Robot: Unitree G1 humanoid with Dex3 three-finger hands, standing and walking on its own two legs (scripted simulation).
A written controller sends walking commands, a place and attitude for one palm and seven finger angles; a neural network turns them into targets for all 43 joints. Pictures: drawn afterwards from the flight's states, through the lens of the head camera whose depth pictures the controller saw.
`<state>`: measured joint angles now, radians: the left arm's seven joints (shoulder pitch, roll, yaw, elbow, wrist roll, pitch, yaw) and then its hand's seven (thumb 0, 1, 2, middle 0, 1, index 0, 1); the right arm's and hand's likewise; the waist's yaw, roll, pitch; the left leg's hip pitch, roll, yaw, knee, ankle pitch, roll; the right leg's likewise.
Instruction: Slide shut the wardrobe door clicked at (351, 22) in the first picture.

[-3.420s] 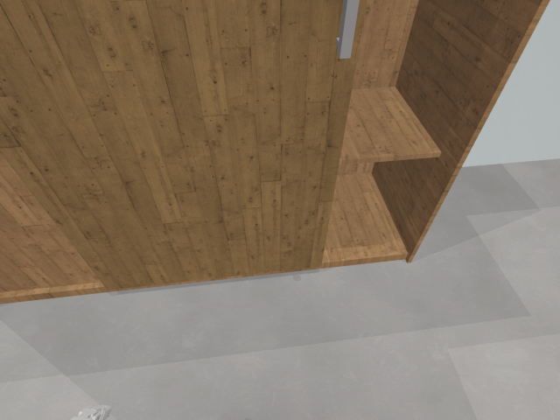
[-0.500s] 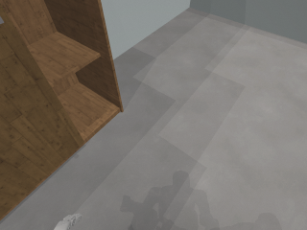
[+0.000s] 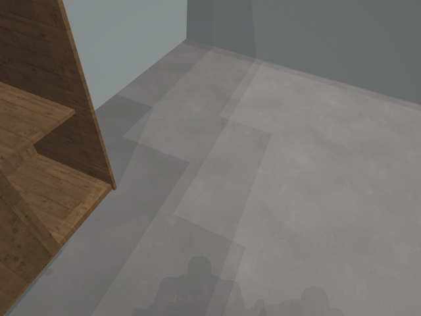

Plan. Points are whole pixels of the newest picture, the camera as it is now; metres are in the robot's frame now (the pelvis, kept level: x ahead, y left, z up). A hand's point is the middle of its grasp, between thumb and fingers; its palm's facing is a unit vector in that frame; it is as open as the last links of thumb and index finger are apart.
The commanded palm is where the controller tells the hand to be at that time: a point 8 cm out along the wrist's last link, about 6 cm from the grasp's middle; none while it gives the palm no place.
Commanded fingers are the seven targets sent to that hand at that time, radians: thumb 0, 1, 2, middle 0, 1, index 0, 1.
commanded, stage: walk to a spot facing it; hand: left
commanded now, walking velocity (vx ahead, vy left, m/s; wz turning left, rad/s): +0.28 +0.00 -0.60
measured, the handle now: out of the picture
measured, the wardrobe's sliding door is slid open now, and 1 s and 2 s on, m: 0.38 0.38 0.38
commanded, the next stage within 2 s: turn to face it in 0.76 s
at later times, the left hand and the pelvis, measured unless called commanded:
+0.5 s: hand (186, 236) +0.36 +0.07 -0.19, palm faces -0.32 -0.93 -0.16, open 7.4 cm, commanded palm none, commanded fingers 0.00 0.90 0.90 -0.20 -0.30 -0.20 -0.30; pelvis +0.17 -0.05 -0.03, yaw -18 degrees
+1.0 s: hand (178, 210) +0.43 +0.11 -0.18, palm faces -0.37 -0.90 -0.21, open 7.4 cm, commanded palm none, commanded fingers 0.00 0.90 0.90 -0.20 -0.30 -0.20 -0.30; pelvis +0.38 -0.08 -0.01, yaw -30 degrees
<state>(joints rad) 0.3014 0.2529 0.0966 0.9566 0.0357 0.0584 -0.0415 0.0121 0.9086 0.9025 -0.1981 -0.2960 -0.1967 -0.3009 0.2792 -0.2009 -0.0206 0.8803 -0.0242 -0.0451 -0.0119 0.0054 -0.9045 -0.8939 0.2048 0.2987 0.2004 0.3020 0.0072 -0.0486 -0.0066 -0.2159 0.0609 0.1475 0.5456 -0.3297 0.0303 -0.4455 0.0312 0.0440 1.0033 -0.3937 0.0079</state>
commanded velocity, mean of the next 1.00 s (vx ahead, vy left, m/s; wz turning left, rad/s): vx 0.21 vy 0.00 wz -0.38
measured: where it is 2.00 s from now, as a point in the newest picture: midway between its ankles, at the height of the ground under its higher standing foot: (220, 290)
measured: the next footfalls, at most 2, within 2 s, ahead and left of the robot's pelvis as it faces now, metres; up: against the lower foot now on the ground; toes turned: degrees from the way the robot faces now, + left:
right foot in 0.46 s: +0.28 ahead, -0.15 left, +0.00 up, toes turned -25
left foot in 1.00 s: +0.52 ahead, -0.05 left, +0.00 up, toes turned -25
